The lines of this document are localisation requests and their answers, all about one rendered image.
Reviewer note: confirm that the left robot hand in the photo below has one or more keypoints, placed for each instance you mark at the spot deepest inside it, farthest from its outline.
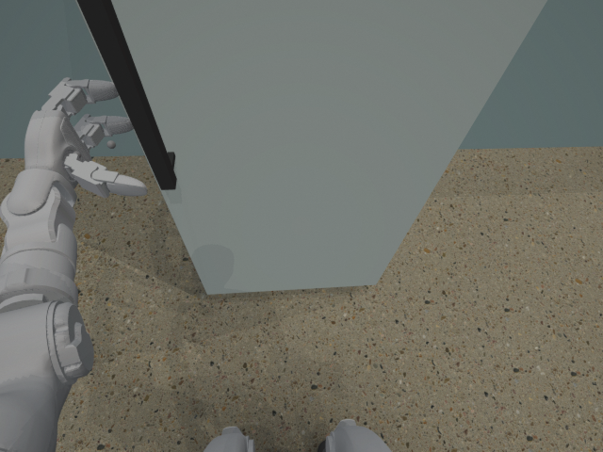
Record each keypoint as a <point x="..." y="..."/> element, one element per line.
<point x="50" y="138"/>

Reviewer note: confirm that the handle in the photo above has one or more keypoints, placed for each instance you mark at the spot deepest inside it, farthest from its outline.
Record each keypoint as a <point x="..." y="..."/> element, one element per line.
<point x="107" y="32"/>

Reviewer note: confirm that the right robot shin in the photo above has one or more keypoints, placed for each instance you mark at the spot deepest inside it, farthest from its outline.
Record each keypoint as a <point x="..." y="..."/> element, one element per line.
<point x="345" y="423"/>

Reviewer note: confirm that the robot left upper arm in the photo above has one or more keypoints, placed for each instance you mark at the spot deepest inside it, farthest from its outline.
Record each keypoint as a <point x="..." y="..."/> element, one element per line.
<point x="44" y="350"/>

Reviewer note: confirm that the fridge door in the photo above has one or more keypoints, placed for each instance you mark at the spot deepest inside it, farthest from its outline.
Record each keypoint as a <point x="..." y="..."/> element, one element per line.
<point x="308" y="134"/>

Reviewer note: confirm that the robot right thigh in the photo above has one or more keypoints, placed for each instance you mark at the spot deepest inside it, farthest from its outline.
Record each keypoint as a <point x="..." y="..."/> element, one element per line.
<point x="355" y="439"/>

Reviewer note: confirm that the left robot forearm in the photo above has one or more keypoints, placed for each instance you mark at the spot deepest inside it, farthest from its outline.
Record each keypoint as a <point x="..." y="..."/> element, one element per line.
<point x="38" y="261"/>

